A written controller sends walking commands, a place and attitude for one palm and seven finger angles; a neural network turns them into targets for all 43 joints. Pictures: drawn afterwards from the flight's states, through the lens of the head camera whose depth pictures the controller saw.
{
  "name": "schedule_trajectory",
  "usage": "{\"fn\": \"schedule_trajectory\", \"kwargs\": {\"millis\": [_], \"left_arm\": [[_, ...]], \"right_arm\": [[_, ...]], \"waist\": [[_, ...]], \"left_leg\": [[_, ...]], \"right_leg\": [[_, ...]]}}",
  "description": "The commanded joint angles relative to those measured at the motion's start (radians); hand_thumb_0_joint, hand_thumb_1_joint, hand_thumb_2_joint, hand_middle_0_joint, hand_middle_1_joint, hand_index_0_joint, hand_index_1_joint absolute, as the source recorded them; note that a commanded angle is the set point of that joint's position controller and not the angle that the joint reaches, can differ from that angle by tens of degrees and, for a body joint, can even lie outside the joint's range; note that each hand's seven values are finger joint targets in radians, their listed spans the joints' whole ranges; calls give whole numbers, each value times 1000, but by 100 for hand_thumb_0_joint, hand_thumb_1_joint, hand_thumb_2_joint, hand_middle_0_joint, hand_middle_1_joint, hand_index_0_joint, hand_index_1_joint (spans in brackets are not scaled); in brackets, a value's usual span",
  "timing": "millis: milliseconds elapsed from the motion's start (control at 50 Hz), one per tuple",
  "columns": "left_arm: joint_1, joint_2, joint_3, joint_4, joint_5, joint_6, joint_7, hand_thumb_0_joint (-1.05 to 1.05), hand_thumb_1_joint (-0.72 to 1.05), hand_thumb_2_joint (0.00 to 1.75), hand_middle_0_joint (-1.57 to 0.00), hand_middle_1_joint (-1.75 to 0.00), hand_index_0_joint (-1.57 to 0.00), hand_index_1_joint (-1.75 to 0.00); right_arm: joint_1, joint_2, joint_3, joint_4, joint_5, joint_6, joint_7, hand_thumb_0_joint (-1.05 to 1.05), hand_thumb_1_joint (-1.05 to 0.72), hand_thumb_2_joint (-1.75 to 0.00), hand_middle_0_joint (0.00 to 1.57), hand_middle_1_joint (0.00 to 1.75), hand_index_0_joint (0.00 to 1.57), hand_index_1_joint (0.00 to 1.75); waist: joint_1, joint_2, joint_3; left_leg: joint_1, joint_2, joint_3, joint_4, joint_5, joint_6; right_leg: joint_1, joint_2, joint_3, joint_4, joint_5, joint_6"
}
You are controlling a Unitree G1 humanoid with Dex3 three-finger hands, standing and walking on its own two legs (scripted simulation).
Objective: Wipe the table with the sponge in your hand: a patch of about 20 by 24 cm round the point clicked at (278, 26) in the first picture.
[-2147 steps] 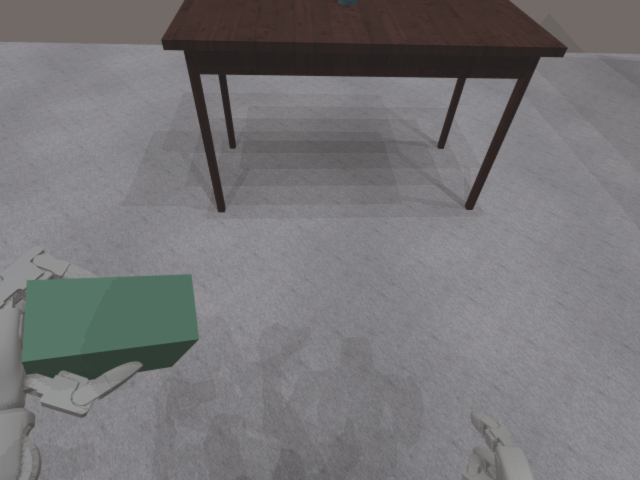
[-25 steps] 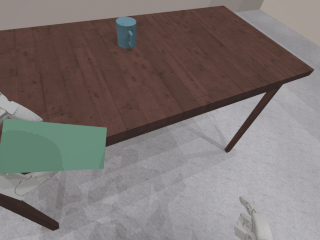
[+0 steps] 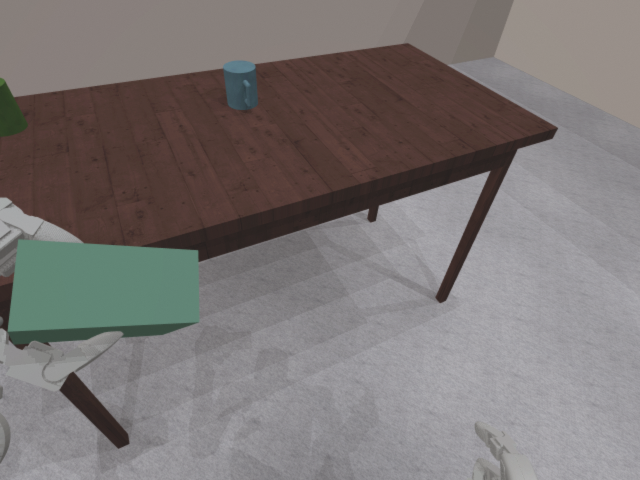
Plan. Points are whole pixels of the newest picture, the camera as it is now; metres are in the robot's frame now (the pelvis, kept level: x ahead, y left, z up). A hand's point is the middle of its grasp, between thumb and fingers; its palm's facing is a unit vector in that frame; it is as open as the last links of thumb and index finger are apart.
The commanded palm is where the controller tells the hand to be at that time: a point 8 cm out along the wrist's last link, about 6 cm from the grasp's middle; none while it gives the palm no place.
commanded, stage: stop stepping back and stand still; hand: left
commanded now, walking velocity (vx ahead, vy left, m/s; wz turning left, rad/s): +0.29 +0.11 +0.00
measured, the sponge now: (132, 297) +0.24 +0.19 +0.18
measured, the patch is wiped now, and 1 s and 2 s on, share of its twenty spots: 1.00 1.00 1.00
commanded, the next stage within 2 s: stand and wait in 0.56 s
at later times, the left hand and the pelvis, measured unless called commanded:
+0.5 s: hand (25, 388) +0.14 +0.22 +0.20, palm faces +0.41 -0.84 -0.36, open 10.3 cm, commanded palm +0.09 +0.27 +0.23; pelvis -0.06 -0.01 -0.01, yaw +1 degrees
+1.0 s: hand (19, 359) +0.16 +0.23 +0.22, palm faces +0.45 -0.79 -0.41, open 10.3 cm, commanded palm +0.11 +0.27 +0.23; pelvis -0.04 -0.02 +0.01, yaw +3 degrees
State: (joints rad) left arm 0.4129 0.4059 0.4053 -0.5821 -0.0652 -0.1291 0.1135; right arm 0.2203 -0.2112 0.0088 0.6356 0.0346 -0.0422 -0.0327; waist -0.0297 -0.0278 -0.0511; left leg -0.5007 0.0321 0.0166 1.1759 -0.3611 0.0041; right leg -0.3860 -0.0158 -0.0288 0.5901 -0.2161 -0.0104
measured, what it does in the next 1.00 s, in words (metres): steps on the spot: left foot, then right foot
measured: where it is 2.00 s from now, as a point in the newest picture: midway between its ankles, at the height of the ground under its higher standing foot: outside the picture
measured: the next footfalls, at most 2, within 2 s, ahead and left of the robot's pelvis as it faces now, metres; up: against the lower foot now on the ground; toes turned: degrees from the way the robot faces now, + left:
left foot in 0.08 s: -0.01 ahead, +0.11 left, +0.00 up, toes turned +4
right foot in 0.66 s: +0.02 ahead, -0.11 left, +0.00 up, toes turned +1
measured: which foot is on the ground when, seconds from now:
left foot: up 0.00-0.06, down 0.08-1.00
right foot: down 0.00-0.52, up 0.54-0.64, down 0.66-1.00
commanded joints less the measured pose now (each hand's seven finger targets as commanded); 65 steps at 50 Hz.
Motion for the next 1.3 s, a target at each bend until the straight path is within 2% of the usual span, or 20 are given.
{"fn": "schedule_trajectory", "kwargs": {"millis": [0,40,80,140,240,260,280,300,380,440,480,500,520,600,660,740,820,900,1120,1280], "left_arm": [[-88,216,133,-258,-6,-59,33,0,10,130,-120,-160,-120,-160],[-52,224,154,-299,-13,-72,47,0,10,130,-120,-160,-120,-160],[-121,235,155,-398,-4,-91,48,0,10,130,-120,-160,-120,-160],[-221,297,194,-392,22,-117,56,0,10,130,-120,-160,-120,-160],[-202,132,79,-1,7,-51,26,0,10,130,-120,-160,-120,-160],[-193,140,72,21,7,-45,20,0,10,130,-120,-160,-120,-160],[-181,170,75,35,8,-38,16,0,10,130,-120,-160,-120,-160],[-226,177,88,-10,-5,-45,7,0,10,130,-120,-160,-120,-160],[-171,208,120,-230,-9,-78,10,0,10,130,-120,-160,-120,-160],[-93,219,123,-378,-10,-75,46,0,10,130,-120,-160,-120,-160],[-105,205,129,-397,-2,-84,70,0,10,130,-120,-160,-120,-160],[-168,209,125,-390,14,-82,81,0,10,130,-120,-160,-120,-160],[-182,232,164,-313,23,-75,84,0,10,130,-120,-160,-120,-160],[-141,162,117,-82,17,-45,78,0,10,130,-120,-160,-120,-160],[-150,140,66,4,12,-44,35,0,10,130,-120,-160,-120,-160],[-116,160,82,-163,2,-56,36,0,10,130,-120,-160,-120,-160],[-65,187,111,-354,7,-100,61,0,10,130,-120,-160,-120,-160],[-49,193,133,-313,13,-89,78,0,10,130,-120,-160,-120,-160],[-60,133,80,-147,3,-67,55,0,10,130,-120,-160,-120,-160],[-68,175,108,-258,10,-85,72,0,10,130,-120,-160,-120,-160]], "right_arm": [[-127,-106,-44,-178,4,-83,-15,0,-90,-90,20,30,20,30],[-76,-127,-49,-197,1,-113,-32,0,-90,-90,20,30,20,30],[-76,-142,-58,-217,-6,-138,-29,0,-90,-90,20,30,20,30],[-38,-106,-51,-154,2,-182,-14,0,-90,-90,20,30,20,30],[-53,-154,-43,-144,-2,-142,-23,0,-90,-90,20,30,20,30],[-64,-152,-43,-152,-4,-128,-25,0,-90,-90,20,30,20,30],[-75,-143,-60,-165,7,-110,-24,0,-90,-90,20,30,20,30],[-120,-143,-67,-176,5,-102,-27,0,-90,-90,20,30,20,30],[-106,-100,-46,-160,-6,-71,-1,0,-90,-90,20,30,20,30],[-139,-88,-18,-179,-24,-85,-30,0,-90,-90,20,30,20,30],[-134,-129,-14,-176,-41,-107,-38,0,-90,-90,20,30,20,30],[-136,-114,-18,-181,-31,-126,-37,0,-90,-90,20,30,20,30],[-121,-114,-38,-167,-25,-135,-33,0,-90,-90,20,30,20,30],[-107,-109,-17,-144,-5,-137,-24,0,-90,-90,20,30,20,30],[-122,-113,-38,-163,-1,-105,-10,0,-90,-90,20,30,20,30],[-141,-110,-46,-178,-5,-94,-6,0,-90,-90,20,30,20,30],[-166,-123,-34,-195,-30,-105,-22,0,-90,-90,20,30,20,30],[-156,-116,-35,-188,-22,-111,-27,0,-90,-90,20,30,20,30],[-164,-126,-44,-194,-14,-79,-22,0,-90,-90,20,30,20,30],[-173,-118,-31,-197,-27,-83,-27,0,-90,-90,20,30,20,30]], "waist": [[2,-58,-55],[-2,95,-131],[2,492,-85],[-10,322,-27],[19,138,71],[22,-16,44],[11,-275,3],[12,-303,14],[-4,-101,-10],[-10,53,-52],[6,437,0],[5,424,36],[35,286,-11],[32,158,22],[-8,-156,42],[6,-71,-13],[33,175,-76],[33,161,-108],[18,11,-53],[32,107,-80]], "left_leg": [[254,25,5,-459,-91,57],[319,15,41,-770,-89,72],[316,210,-229,-937,29,169],[314,290,-346,-859,214,239],[101,116,-64,-530,-60,99],[-3,43,6,-338,-165,85],[-123,-27,51,-78,-243,50],[-133,-24,-42,81,-158,36],[157,82,-65,-171,-59,45],[372,28,14,-626,-53,51],[212,229,-375,-984,-429,143],[78,305,-442,-1062,-442,196],[86,262,-302,-982,-254,168],[146,151,-138,-729,62,80],[52,7,-19,-383,3,8],[194,37,-39,-502,54,20],[287,119,-171,-812,205,59],[293,96,-108,-733,419,39],[271,61,-82,-728,249,19],[265,73,-97,-786,236,26]], "right_leg": [[-176,-222,157,-216,-299,-70],[-51,-126,78,10,-276,-45],[-230,90,-70,580,-329,19],[-373,-21,102,632,-298,13],[167,24,-68,-159,31,7],[285,-19,-21,-218,67,-9],[289,-228,360,-306,-209,-95],[149,-333,595,-425,-429,-145],[-152,-288,331,-354,-447,-155],[-168,-169,143,-188,-457,-88],[-133,50,-16,217,-352,-5],[-94,53,31,417,-283,11],[-30,24,61,434,-254,18],[150,24,-6,-135,-83,27],[163,-222,354,-344,85,-90],[102,-237,303,-320,-38,-103],[152,-35,97,-122,49,-11],[227,-26,81,-116,231,2],[210,-62,141,-226,176,-9],[231,-38,111,-197,147,-8]]}}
